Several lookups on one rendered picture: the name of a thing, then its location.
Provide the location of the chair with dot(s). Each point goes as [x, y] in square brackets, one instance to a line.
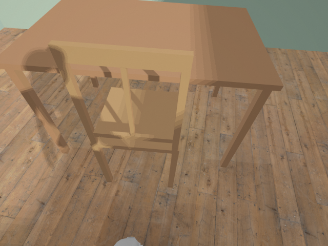
[132, 119]

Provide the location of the table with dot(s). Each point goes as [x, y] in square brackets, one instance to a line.
[228, 51]

